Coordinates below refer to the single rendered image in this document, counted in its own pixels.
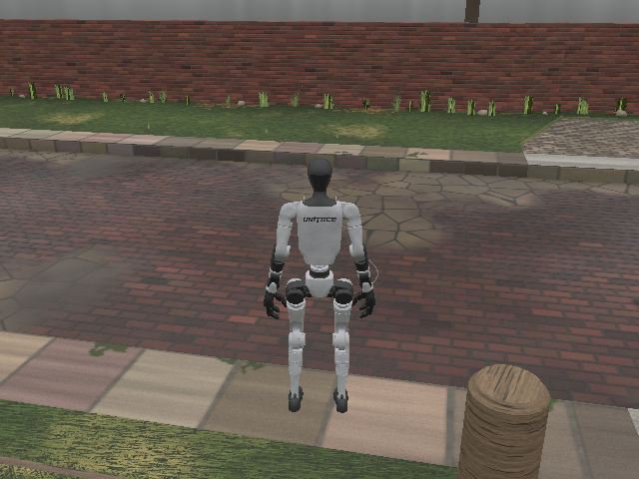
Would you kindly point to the left robot upper arm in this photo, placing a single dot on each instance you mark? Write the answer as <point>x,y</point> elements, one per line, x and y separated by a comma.
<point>288,211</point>

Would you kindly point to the left robot forearm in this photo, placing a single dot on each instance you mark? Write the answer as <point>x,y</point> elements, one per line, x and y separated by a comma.
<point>276,270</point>

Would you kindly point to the right robot thigh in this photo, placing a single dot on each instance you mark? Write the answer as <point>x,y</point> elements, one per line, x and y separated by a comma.
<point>342,301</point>

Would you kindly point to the humanoid robot torso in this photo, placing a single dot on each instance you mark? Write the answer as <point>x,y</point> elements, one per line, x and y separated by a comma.
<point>319,232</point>

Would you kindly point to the right robot hand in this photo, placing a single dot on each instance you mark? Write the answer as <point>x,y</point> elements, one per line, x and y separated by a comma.
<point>369,302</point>

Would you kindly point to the right robot upper arm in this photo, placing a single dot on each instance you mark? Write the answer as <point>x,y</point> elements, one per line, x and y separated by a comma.
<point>351,212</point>

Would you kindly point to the right robot forearm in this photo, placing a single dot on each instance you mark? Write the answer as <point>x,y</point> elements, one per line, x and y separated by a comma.
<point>363,272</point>

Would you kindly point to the left robot hand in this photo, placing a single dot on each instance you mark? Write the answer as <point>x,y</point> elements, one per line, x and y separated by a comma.
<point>269,304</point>

